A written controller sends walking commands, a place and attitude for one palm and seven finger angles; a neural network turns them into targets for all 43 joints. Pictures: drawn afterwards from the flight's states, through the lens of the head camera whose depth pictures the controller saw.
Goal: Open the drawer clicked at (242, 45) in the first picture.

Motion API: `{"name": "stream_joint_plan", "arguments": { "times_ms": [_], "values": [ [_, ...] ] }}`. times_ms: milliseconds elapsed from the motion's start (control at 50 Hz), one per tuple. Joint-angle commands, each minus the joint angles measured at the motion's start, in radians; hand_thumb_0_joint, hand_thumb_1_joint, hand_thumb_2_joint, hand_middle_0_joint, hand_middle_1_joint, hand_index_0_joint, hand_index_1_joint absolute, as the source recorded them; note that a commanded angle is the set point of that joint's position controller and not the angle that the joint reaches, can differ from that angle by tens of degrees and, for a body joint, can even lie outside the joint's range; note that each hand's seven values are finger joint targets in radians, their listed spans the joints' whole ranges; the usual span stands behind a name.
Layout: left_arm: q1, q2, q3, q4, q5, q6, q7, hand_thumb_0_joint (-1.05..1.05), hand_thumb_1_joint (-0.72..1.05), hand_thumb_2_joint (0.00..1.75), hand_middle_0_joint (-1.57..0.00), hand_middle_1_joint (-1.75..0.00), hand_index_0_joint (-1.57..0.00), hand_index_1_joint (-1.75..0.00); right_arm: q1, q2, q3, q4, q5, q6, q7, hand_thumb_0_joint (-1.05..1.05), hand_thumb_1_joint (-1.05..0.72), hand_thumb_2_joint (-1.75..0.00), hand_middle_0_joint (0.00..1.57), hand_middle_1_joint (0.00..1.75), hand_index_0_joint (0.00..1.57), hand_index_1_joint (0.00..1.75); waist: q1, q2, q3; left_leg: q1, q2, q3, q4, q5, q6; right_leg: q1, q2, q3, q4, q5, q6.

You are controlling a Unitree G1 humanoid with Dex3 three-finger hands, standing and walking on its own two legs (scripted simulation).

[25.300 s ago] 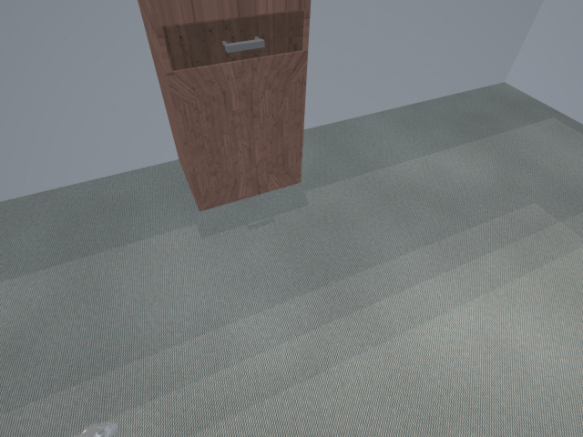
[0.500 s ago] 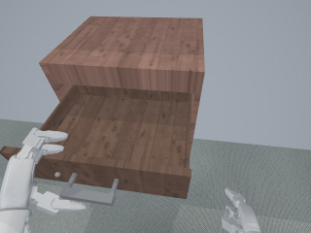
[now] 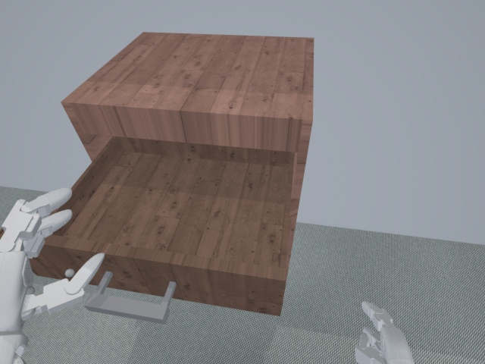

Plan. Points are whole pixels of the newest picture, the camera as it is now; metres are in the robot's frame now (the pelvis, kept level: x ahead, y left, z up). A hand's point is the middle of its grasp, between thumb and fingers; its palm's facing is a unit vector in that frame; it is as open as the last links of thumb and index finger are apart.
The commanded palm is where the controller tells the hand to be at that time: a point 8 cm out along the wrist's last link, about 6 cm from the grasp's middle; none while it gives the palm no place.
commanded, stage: draw the hand back to the body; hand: left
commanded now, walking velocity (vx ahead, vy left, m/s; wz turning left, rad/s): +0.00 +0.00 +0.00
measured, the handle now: (133, 295) +0.22 +0.22 -0.01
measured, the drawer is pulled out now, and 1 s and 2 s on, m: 0.30 0.30 0.30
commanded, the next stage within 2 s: step back with the hand held close in 0.34 s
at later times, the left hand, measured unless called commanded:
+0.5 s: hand (79, 274) +0.17 +0.21 +0.17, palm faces +0.38 -0.82 -0.43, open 7.5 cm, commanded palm +0.12 +0.26 +0.18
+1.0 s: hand (35, 299) +0.14 +0.24 +0.17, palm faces +0.33 -0.79 -0.52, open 7.4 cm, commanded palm +0.08 +0.28 +0.18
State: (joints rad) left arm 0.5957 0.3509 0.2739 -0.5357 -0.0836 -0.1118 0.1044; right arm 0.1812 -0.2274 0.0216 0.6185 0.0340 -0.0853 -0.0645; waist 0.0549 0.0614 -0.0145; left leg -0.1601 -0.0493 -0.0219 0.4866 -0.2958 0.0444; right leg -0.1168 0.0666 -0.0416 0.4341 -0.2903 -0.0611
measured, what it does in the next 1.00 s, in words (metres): shifts its weight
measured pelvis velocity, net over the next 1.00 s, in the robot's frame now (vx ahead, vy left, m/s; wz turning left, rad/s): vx -0.05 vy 0.01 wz -0.02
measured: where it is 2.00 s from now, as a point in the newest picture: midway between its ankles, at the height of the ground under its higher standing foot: outside the picture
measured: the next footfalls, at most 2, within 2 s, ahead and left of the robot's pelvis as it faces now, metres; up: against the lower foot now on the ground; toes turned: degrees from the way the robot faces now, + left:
left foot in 1.40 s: -0.07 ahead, +0.15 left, +0.00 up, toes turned +2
left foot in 1.90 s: -0.19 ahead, +0.13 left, +0.00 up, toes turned +4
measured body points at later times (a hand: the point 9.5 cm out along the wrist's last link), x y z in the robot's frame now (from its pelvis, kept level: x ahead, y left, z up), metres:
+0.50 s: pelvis -0.01 -0.02 +0.00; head -0.02 -0.06 +0.45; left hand +0.15 +0.25 +0.19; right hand +0.18 -0.24 -0.09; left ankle -0.02 +0.09 -0.74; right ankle -0.03 -0.08 -0.74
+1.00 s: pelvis -0.05 +0.01 -0.01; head -0.03 +0.01 +0.44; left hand +0.12 +0.28 +0.20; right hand +0.13 -0.23 -0.08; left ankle -0.02 +0.09 -0.74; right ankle -0.03 -0.08 -0.74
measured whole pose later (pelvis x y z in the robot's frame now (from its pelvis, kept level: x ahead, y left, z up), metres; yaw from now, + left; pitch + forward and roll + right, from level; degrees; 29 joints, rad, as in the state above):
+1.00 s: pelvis -0.05 +0.01 -0.01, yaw -1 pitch +2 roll +0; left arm 0.66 0.45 0.42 -0.64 -0.06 -0.20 0.14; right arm 0.17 -0.20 0.00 0.55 0.02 -0.02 -0.06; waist 0.00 -0.02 0.01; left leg -0.34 -0.07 0.01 0.55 -0.23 0.06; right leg -0.35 0.03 -0.04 0.59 -0.30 -0.02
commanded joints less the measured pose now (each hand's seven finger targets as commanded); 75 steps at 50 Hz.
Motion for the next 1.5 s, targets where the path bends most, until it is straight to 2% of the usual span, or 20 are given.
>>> {"name": "stream_joint_plan", "arguments": {
  "times_ms": [0, 120, 420, 440, 480, 500, 560, 640, 720, 920, 1040, 1120, 1180, 1220, 1300, 1340, 1360, 1380, 1420, 1480],
  "values": [
    [-0.079, 0.165, 0.144, -0.161, -0.008, -0.062, 0.026, 0.00, 0.69, 0.81, -0.22, -0.43, -0.22, -0.43, -0.130, -0.091, -0.036, -0.160, 0.001, -0.054, -0.009, 0.00, -0.90, -0.90, 0.20, 0.30, 0.20, 0.30, -0.011, -0.005, -0.039, 0.043, 0.077, -0.028, -0.053, 0.273, -0.020, -0.043, -0.090, 0.030, -0.074, 0.264, 0.028],
    [-0.091, 0.141, 0.107, -0.163, -0.011, -0.062, 0.023, 0.00, 0.90, 0.90, -0.20, -0.30, -0.20, -0.30, -0.142, -0.090, -0.036, -0.171, 0.000, -0.057, -0.007, 0.00, -0.90, -0.90, 0.20, 0.30, 0.20, 0.30, -0.012, -0.012, -0.037, 0.050, 0.075, -0.028, -0.059, 0.249, -0.013, -0.041, -0.095, 0.036, -0.080, 0.243, 0.032],
    [-0.083, 0.151, 0.119, -0.143, -0.011, -0.068, 0.022, 0.00, 0.90, 0.90, -0.20, -0.30, -0.20, -0.30, -0.149, -0.085, -0.038, -0.166, 0.000, -0.056, -0.008, 0.00, -0.90, -0.90, 0.20, 0.30, 0.20, 0.30, -0.008, -0.008, -0.047, 0.062, 0.067, -0.010, -0.054, 0.248, -0.009, -0.023, -0.105, 0.058, -0.103, 0.273, 0.041],
    [-0.246, 0.324, 0.299, -0.265, -0.003, -0.118, 0.033, 0.00, 0.90, 0.90, -0.20, -0.30, -0.20, -0.30, -0.094, -0.113, -0.048, -0.207, 0.009, -0.043, 0.001, 0.00, -0.90, -0.90, 0.20, 0.30, 0.20, 0.30, -0.033, -0.024, 0.041, 0.000, 0.074, -0.052, -0.004, 0.169, 0.014, -0.130, -0.171, 0.208, -0.169, 0.311, 0.048],
    [-0.179, 0.267, 0.253, -0.178, 0.008, -0.144, 0.022, 0.00, 0.90, 0.90, -0.20, -0.30, -0.20, -0.30, -0.110, -0.103, -0.053, -0.179, 0.000, -0.034, 0.009, 0.00, -0.90, -0.90, 0.20, 0.30, 0.20, 0.30, -0.041, -0.109, 0.041, -0.003, 0.059, -0.053, 0.061, 0.131, 0.010, -0.156, -0.230, 0.249, -0.186, 0.377, 0.040],
    [-0.096, 0.204, 0.211, -0.096, 0.014, -0.141, 0.017, 0.00, 0.90, 0.90, -0.20, -0.30, -0.20, -0.30, -0.106, -0.094, -0.052, -0.174, 0.001, -0.026, 0.011, 0.00, -0.90, -0.90, 0.20, 0.30, 0.20, 0.30, -0.048, -0.164, 0.018, -0.010, 0.057, -0.043, 0.077, 0.138, 0.009, -0.137, -0.239, 0.225, -0.168, 0.397, 0.047],
    [0.016, 0.143, 0.162, -0.088, 0.014, -0.139, 0.007, 0.00, 0.90, 0.90, -0.20, -0.30, -0.20, -0.30, -0.113, -0.105, -0.064, -0.195, 0.010, -0.002, 0.022, 0.00, -0.90, -0.90, 0.20, 0.30, 0.20, 0.30, -0.049, -0.093, -0.068, -0.021, 0.074, -0.026, 0.056, 0.190, 0.015, -0.077, -0.240, 0.181, -0.091, 0.492, 0.081],
    [0.062, 0.177, 0.192, -0.184, 0.018, -0.137, 0.023, 0.00, 0.90, 0.90, -0.20, -0.30, -0.20, -0.30, -0.122, -0.114, -0.079, -0.216, 0.011, 0.023, 0.020, 0.00, -0.90, -0.90, 0.20, 0.30, 0.20, 0.30, -0.050, -0.046, -0.143, -0.024, 0.123, -0.056, 0.023, 0.350, 0.022, -0.051, -0.197, 0.137, -0.016, 0.454, 0.092],
    [0.079, 0.229, 0.233, -0.284, 0.015, -0.141, 0.040, 0.00, 0.90, 0.90, -0.20, -0.30, -0.20, -0.30, -0.107, -0.110, -0.084, -0.236, 0.012, 0.033, 0.010, 0.00, -0.90, -0.90, 0.20, 0.30, 0.20, 0.30, -0.060, -0.076, -0.179, -0.069, 0.119, -0.077, 0.061, 0.354, 0.007, -0.040, -0.226, 0.157, 0.014, 0.463, 0.028],
    [0.096, 0.212, 0.243, -0.282, 0.016, -0.133, 0.052, 0.00, 0.90, 0.90, -0.20, -0.30, -0.20, -0.30, -0.091, -0.104, -0.076, -0.231, -0.012, 0.012, -0.002, 0.00, -0.90, -0.90, 0.20, 0.30, 0.20, 0.30, -0.053, 0.082, -0.107, -0.248, 0.258, -0.216, -0.141, 0.283, 0.047, -0.076, -0.095, 0.067, 0.197, -0.016, 0.051],
    [0.035, 0.178, 0.207, -0.276, 0.028, -0.123, 0.048, 0.00, 0.90, 0.90, -0.20, -0.30, -0.20, -0.30, -0.064, -0.116, -0.066, -0.222, -0.024, -0.019, 0.000, 0.00, -0.90, -0.90, 0.20, 0.30, 0.20, 0.30, -0.061, 0.017, -0.060, -0.349, 0.283, -0.207, -0.153, 0.118, 0.067, -0.047, -0.090, 0.061, 0.208, -0.035, 0.060],
    [-0.001, 0.190, 0.214, -0.279, 0.038, -0.122, 0.050, 0.00, 0.90, 0.90, -0.20, -0.30, -0.20, -0.30, -0.073, -0.118, -0.059, -0.241, -0.016, -0.022, 0.000, 0.00, -0.90, -0.90, 0.20, 0.30, 0.20, 0.30, -0.064, -0.054, -0.038, -0.496, 0.199, -0.149, -0.073, -0.224, 0.045, 0.001, -0.155, 0.150, 0.113, 0.015, 0.032],
    [-0.019, 0.234, 0.234, -0.307, 0.036, -0.141, 0.070, 0.00, 0.90, 0.90, -0.20, -0.30, -0.20, -0.30, -0.044, -0.114, -0.073, -0.219, -0.015, -0.019, 0.009, 0.00, -0.90, -0.90, 0.20, 0.30, 0.20, 0.30, -0.075, -0.183, -0.029, -0.294, 0.048, -0.045, 0.321, -0.208, -0.026, -0.320, -0.379, 0.463, -0.230, -0.343, -0.084],
    [-0.009, 0.224, 0.218, -0.326, 0.029, -0.154, 0.078, 0.00, 0.90, 0.90, -0.20, -0.30, -0.20, -0.30, -0.062, -0.092, -0.063, -0.206, -0.025, -0.017, 0.018, 0.00, -0.90, -0.90, 0.20, 0.30, 0.20, 0.30, -0.074, -0.214, -0.081, -0.248, 0.040, -0.029, 0.539, -0.183, -0.038, -0.308, -0.458, 0.409, -0.235, -0.180, -0.132],
    [0.059, 0.225, 0.250, -0.295, 0.037, -0.160, 0.088, 0.00, 0.90, 0.90, -0.20, -0.30, -0.20, -0.30, -0.082, -0.066, -0.034, -0.198, -0.030, 0.000, 0.002, 0.00, -0.90, -0.90, 0.20, 0.30, 0.20, 0.30, -0.072, -0.086, -0.078, -0.229, 0.078, -0.007, 0.224, -0.144, -0.036, -0.190, -0.343, 0.196, -0.076, 0.212, -0.070],
    [0.064, 0.219, 0.241, -0.309, 0.034, -0.161, 0.088, 0.00, 0.90, 0.90, -0.20, -0.30, -0.20, -0.30, -0.066, -0.073, -0.038, -0.180, -0.031, 0.004, -0.005, 0.00, -0.90, -0.90, 0.20, 0.30, 0.20, 0.30, -0.082, -0.015, -0.083, -0.174, 0.070, 0.028, -0.051, 0.028, -0.034, -0.143, -0.270, 0.125, 0.013, 0.276, -0.015],
    [0.053, 0.222, 0.241, -0.329, 0.032, -0.168, 0.089, 0.00, 0.90, 0.90, -0.20, -0.30, -0.20, -0.30, -0.069, -0.088, -0.052, -0.180, -0.030, -0.003, -0.005, 0.00, -0.90, -0.90, 0.20, 0.30, 0.20, 0.30, -0.077, 0.045, -0.093, -0.191, 0.137, -0.034, -0.132, 0.143, -0.012, -0.090, -0.212, 0.080, 0.104, 0.306, 0.025],
    [0.046, 0.234, 0.253, -0.346, 0.039, -0.173, 0.089, 0.00, 0.90, 0.90, -0.20, -0.30, -0.20, -0.30, -0.090, -0.109, -0.075, -0.184, -0.032, -0.014, -0.007, 0.00, -0.90, -0.90, 0.20, 0.30, 0.20, 0.30, -0.069, 0.132, -0.100, -0.201, 0.264, -0.171, -0.135, 0.333, 0.029, -0.104, -0.145, 0.042, 0.202, 0.282, 0.060],
    [0.066, 0.217, 0.245, -0.357, 0.024, -0.189, 0.067, 0.00, 0.90, 0.90, -0.20, -0.30, -0.20, -0.30, -0.071, -0.108, -0.092, -0.180, -0.024, -0.048, 0.015, 0.00, -0.90, -0.90, 0.20, 0.30, 0.20, 0.30, -0.057, 0.112, -0.171, -0.125, 0.324, -0.118, -0.054, 0.636, 0.036, -0.148, -0.100, 0.037, 0.307, 0.047, 0.071],
    [0.047, 0.233, 0.295, -0.356, 0.028, -0.173, 0.064, 0.00, 0.90, 0.90, -0.20, -0.30, -0.20, -0.30, -0.089, -0.087, -0.092, -0.181, -0.039, -0.056, 0.014, 0.00, -0.90, -0.90, 0.20, 0.30, 0.20, 0.30, -0.048, 0.170, -0.112, -0.289, 0.342, -0.122, -0.087, 0.478, 0.050, -0.115, -0.094, 0.031, 0.336, -0.061, 0.072]
  ]
}}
